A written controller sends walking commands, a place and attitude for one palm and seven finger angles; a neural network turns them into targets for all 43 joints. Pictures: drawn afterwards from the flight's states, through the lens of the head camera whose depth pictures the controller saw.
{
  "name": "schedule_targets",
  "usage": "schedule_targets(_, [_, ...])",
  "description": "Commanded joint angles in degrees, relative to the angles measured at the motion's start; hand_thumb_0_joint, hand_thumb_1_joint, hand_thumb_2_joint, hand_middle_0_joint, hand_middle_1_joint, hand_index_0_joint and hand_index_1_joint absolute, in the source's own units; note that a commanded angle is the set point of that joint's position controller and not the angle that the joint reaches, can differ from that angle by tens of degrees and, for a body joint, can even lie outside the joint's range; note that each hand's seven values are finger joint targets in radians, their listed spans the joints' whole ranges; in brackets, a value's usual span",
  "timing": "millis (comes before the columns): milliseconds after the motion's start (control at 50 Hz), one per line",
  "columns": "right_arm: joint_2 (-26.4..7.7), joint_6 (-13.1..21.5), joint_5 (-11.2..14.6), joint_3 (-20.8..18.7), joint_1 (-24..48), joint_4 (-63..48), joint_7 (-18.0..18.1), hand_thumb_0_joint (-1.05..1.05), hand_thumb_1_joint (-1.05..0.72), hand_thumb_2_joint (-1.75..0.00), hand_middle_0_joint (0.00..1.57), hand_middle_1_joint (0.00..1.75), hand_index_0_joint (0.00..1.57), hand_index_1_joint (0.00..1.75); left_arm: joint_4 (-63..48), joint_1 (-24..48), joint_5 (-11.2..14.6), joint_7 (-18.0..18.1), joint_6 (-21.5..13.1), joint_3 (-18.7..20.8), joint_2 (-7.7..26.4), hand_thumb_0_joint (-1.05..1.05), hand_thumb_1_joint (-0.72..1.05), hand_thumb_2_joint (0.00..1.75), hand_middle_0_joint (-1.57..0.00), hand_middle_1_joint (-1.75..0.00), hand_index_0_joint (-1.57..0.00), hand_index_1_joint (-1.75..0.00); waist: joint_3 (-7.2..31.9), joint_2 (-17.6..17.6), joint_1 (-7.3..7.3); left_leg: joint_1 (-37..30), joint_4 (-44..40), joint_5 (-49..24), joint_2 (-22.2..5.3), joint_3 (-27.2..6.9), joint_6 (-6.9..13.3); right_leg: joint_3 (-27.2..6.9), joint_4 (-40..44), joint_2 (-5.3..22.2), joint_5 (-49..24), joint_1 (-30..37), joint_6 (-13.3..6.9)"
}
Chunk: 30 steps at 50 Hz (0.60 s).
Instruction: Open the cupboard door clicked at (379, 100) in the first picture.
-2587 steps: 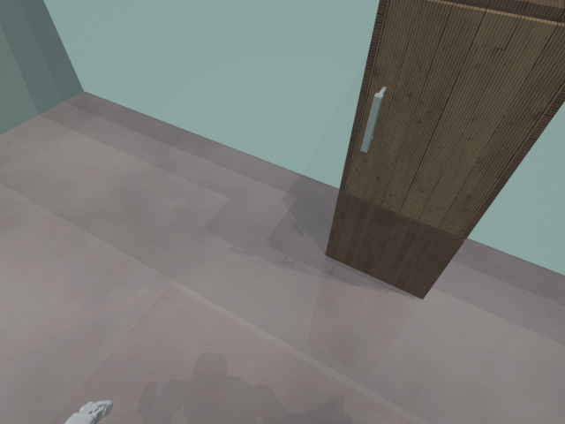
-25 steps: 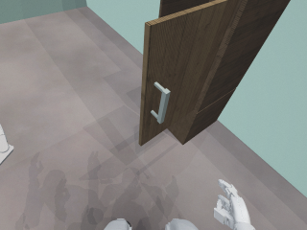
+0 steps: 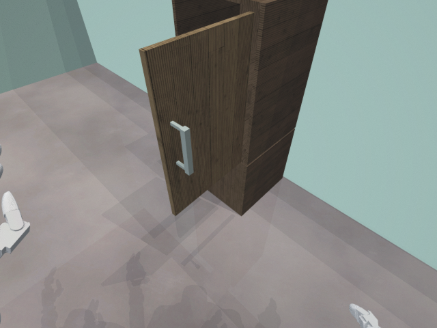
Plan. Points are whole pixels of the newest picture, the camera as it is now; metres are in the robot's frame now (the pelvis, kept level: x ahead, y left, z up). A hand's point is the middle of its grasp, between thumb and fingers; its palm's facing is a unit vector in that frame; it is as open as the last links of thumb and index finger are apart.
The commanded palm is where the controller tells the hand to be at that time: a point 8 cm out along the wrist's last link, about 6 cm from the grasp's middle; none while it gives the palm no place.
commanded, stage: stop stepping back and stand still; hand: left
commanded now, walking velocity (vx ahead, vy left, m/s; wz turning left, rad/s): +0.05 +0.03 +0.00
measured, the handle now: (182, 149) +0.59 +0.12 -0.02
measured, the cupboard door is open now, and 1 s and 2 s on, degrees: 92 92 92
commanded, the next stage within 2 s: let the arm hang, fingers relaxed in 0.40 s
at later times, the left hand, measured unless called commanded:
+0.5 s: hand (28, 260) +0.17 +0.24 +0.17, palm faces +0.42 -0.77 -0.48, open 7.4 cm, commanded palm none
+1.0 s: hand out of the picture -0.08 +0.20 -0.16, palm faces +0.10 -0.97 -0.22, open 7.2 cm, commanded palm none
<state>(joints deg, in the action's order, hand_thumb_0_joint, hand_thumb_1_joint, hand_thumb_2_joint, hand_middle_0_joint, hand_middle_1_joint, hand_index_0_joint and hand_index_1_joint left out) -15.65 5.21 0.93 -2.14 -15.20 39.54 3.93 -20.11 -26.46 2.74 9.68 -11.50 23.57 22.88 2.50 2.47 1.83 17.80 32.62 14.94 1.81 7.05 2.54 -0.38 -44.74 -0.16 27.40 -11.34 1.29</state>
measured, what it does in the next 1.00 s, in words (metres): steps on the spot: left foot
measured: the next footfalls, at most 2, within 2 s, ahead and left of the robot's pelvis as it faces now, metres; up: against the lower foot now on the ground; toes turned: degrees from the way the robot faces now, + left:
left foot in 0.52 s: +0.01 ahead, +0.13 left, +0.00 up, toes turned +6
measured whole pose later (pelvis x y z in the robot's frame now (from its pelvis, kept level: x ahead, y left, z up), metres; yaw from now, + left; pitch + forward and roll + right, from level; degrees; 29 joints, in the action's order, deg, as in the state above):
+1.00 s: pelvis -0.06 +0.01 +0.02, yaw +4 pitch -2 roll -1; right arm -10.0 -2.5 -1.2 0.1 -14.5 59.9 0.8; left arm 59.5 -18.0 -0.4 1.2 1.8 0.6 12.1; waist -4.1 0.5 -0.5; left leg 13.7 27.2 11.6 -0.9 0.8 0.4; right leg 2.0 -24.9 -2.3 12.6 -10.4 -2.1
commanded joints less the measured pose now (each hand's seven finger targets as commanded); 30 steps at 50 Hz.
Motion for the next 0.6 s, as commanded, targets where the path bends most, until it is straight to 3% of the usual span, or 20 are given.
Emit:
schedule_targets(0, [-3.67,5.1,-1.58,-0.6,7.74,-10.11,-0.3,0.0,-0.9,-0.9,0.2,0.3,0.2,0.3,-19.85,-0.47,-1.06,0.73,-3.84,8.51,14.35,0.0,0.9,0.9,-0.2,-0.3,-0.2,-0.3,-0.84,-12.32,-1.45,-1.18,-15.31,-9.91,-18.01,-22.87,9.89,-0.13,-3.01,2.2,5.29,-7.32,-0.33])
schedule_targets(40, [-3.89,5.03,-0.98,-0.66,8.12,-11.16,-0.12,0.0,-0.9,-0.9,0.2,0.3,0.2,0.3,-23.09,-2.85,-0.95,1.15,-3.99,12.31,16.89,0.0,0.9,0.9,-0.2,-0.3,-0.2,-0.3,-0.97,-13.22,-2.5,9.96,-16.62,10.45,-13.75,-14.36,5.59,3.26,6.77,1.32,-0.71,4.86,-1.24])
schedule_targets(60, [-3.52,4.79,-0.75,-0.52,8.96,-12.1,0.11,0.0,-0.9,-0.9,0.2,0.3,0.2,0.3,-22.12,-5.59,-1.14,1.13,-3.96,11.52,15.01,0.0,0.9,0.9,-0.2,-0.3,-0.2,-0.3,-2.37,-12.9,-2.5,17.36,-14.32,18.51,-11.08,-10.87,3.27,3.6,11.42,1.26,-4.88,10.32,-1.93])
schedule_targets(80, [-2.97,4.46,-0.66,-0.7,9.02,-13.01,0.18,0.0,-0.9,-0.9,0.2,0.3,0.2,0.3,-21.71,-7.13,-1.31,1.11,-4.23,11.48,14.52,0.0,0.9,0.9,-0.2,-0.3,-0.2,-0.3,-2.95,-9.82,-2.56,21.2,-6.19,21.0,-6.37,-6.16,0.72,-2.03,16.52,3.46,-1.58,10.94,-3.9])
schedule_targets(100, [-2.15,3.75,-0.95,-1.14,8.89,-13.47,0.05,0.0,-0.9,-0.9,0.2,0.3,0.2,0.3,-20.08,-7.17,-1.46,1.06,-4.19,11.96,15.13,0.0,0.9,0.9,-0.2,-0.3,-0.2,-0.3,-4.44,2.14,-2.62,20.6,12.16,18.36,-1.42,-2.04,-1.53,-18.26,28.71,12.41,12.45,2.28,-7.88])
schedule_targets(120, [-2.84,3.32,-0.91,-1.73,8.82,-12.73,-0.54,0.0,-0.9,-0.9,0.2,0.3,0.2,0.3,-19.21,-5.26,-1.01,1.03,-4.08,10.9,13.81,0.0,0.9,0.9,-0.2,-0.3,-0.2,-0.3,-6.51,9.6,-2.85,21.73,28.47,14.76,-0.27,-5.88,-2.71,-37.35,39.9,22.35,23.6,-6.2,-11.05])
schedule_targets(140, [-4.35,3.29,-1.36,-2.27,8.55,-11.62,-0.99,0.0,-0.9,-0.9,0.2,0.3,0.2,0.3,-18.45,-3.15,-1.05,0.9,-4.88,10.67,13.17,0.0,0.9,0.9,-0.2,-0.3,-0.2,-0.3,-9.09,6.62,-1.63,21.68,35.92,9.69,-1.04,-9.78,-3.19,-38.48,42.13,22.64,21.3,-10.67,-8.98])
schedule_targets(160, [-3.92,3.69,-1.47,-2.06,6.67,-10.86,-0.96,0.0,-0.9,-0.9,0.2,0.3,0.2,0.3,-16.05,-3.16,-0.93,0.31,-5.73,10.39,12.35,0.0,0.9,0.9,-0.2,-0.3,-0.2,-0.3,-8.98,3.61,-0.27,20.85,37.21,4.64,-2.47,-10.93,-3.22,-32.58,39.86,21.03,12.24,-10.03,-8.39])
schedule_targets(200, [-2.4,3.68,-1.26,-0.66,4.71,-9.25,-0.62,0.0,-0.9,-0.9,0.2,0.3,0.2,0.3,-9.54,-3.77,-0.81,-0.38,-6.86,9.91,11.74,0.0,0.9,0.9,-0.2,-0.3,-0.2,-0.3,-4.67,-0.85,0.08,19.76,33.52,-1.44,-4.2,-8.99,-3.71,-16.59,32.14,15.7,-11.84,-2.58,-7.6])
schedule_targets(220, [-2.3,3.5,-1.14,-0.55,4.74,-8.84,-0.48,0.0,-0.9,-0.9,0.2,0.3,0.2,0.3,-7.65,-1.62,-1.21,-0.5,-7.02,8.51,10.81,0.0,0.9,0.9,-0.2,-0.3,-0.2,-0.3,-3.13,-0.87,0.09,18.9,30.55,-2.56,-4.26,-7.58,-3.58,-11.45,30.06,14.5,-19.97,-0.16,-6.9])
schedule_targets(240, [-2.35,3.74,-0.75,-0.69,5.68,-9.0,-0.02,0.0,-0.9,-0.9,0.2,0.3,0.2,0.3,-6.83,1.79,-1.34,-0.59,-7.09,6.36,9.56,0.0,0.9,0.9,-0.2,-0.3,-0.2,-0.3,-3.26,-0.13,-0.05,16.92,26.65,-2.36,-4.06,-6.54,-3.35,-9.37,29.11,13.88,-25.12,0.58,-5.6])
schedule_targets(340, [-2.82,4.63,-0.75,-1.0,6.95,-9.83,0.61,0.0,-0.9,-0.9,0.2,0.3,0.2,0.3,-5.79,1.64,-1.52,0.47,-6.36,3.65,8.44,0.0,0.9,0.9,-0.2,-0.3,-0.2,-0.3,1.01,9.1,-2.19,8.71,8.41,-0.73,-1.81,-1.59,-1.67,-7.18,27.79,12.73,-34.18,7.98,-0.79])
schedule_targets(380, [-2.49,4.89,-0.88,-0.87,8.21,-11.2,0.31,0.0,-0.9,-0.9,0.2,0.3,0.2,0.3,-11.09,0.22,-1.6,0.7,-5.93,4.72,9.6,0.0,0.9,0.9,-0.2,-0.3,-0.2,-0.3,2.32,11.89,-3.48,5.78,3.12,-0.44,-1.24,-0.39,-1.0,-7.01,27.27,12.59,-37.4,9.84,-0.79])
schedule_targets(420, [-2.21,5.12,-1.06,-0.8,8.91,-12.15,-0.05,0.0,-0.9,-0.9,0.2,0.3,0.2,0.3,-17.89,-0.18,-1.6,1.08,-5.9,6.54,11.32,0.0,0.9,0.9,-0.2,-0.3,-0.2,-0.3,4.06,9.87,-3.91,2.41,-2.29,-1.04,-1.3,-0.53,-0.6,-7.09,25.49,12.83,-40.59,11.28,-2.28])
schedule_targets(460, [-2.09,4.85,-1.12,-0.71,8.21,-12.73,-0.08,0.0,-0.9,-0.9,0.2,0.3,0.2,0.3,-21.76,-1.58,-1.32,1.47,-5.72,7.8,12.05,0.0,0.9,0.9,-0.2,-0.3,-0.2,-0.3,5.86,3.71,-2.93,-4.03,-8.87,-5.94,-1.46,-1.86,-0.68,-6.48,22.91,11.68,-39.27,10.19,-2.28])
schedule_targets(480, [-11.6,5.57,-1.83,-2.29,7.62,2.78,-5.83,0.0,-0.9,-0.9,0.2,0.3,0.2,0.3,28.72,1.09,-6.93,-7.05,4.75,-16.24,1.11,0.0,0.9,0.9,-0.2,-0.3,-0.2,-0.3,2.0,-1.39,1.04,-2.38,-0.62,-24.72,-6.05,-8.03,0.59,-0.35,10.55,12.4,-46.51,-0.5,-3.09])
schedule_targets(500, [-9.05,1.81,-1.25,-1.96,2.26,-0.09,-5.46,0.0,-0.9,-0.9,0.2,0.3,0.2,0.3,28.93,-2.32,-4.84,-8.7,8.97,-16.7,-2.64,0.0,0.9,0.9,-0.2,-0.3,-0.2,-0.3,6.77,-8.65,0.16,-10.65,-1.09,-34.55,-10.0,-12.23,2.25,-1.36,7.29,7.23,-33.86,-4.9,-2.93])
schedule_targets(520, [-8.82,0.11,-1.33,-1.72,1.97,-1.9,-4.83,0.0,-0.9,-0.9,0.2,0.3,0.2,0.3,27.17,-2.92,-4.76,-8.66,10.59,-18.04,-5.21,0.0,0.9,0.9,-0.2,-0.3,-0.2,-0.3,4.96,-13.65,-0.12,-10.06,-3.72,-37.62,-15.12,-15.36,5.32,1.74,3.67,3.99,-10.98,-8.27,-1.75])
schedule_targets(560, [-8.17,-1.54,-2.57,-0.78,3.34,-2.02,-4.53,0.0,-0.9,-0.9,0.2,0.3,0.2,0.3,30.23,2.87,-4.88,-8.43,10.84,-19.28,-5.8,0.0,0.9,0.9,-0.2,-0.3,-0.2,-0.3,4.05,-8.89,-0.95,-5.33,-6.68,-39.13,-18.29,-19.93,9.02,0.78,-4.2,1.33,5.99,-11.61,-1.33])
schedule_targets(580, [-8.92,-1.63,-3.24,-0.43,3.9,-2.65,-4.18,0.0,-0.9,-0.9,0.2,0.3,0.2,0.3,32.41,5.11,-4.59,-8.65,10.74,-19.32,-4.39,0.0,0.9,0.9,-0.2,-0.3,-0.2,-0.3,3.1,-6.97,-0.91,-3.6,-7.97,-40.41,-18.06,-21.72,9.66,-0.46,-5.22,1.07,5.57,-10.7,-1.3])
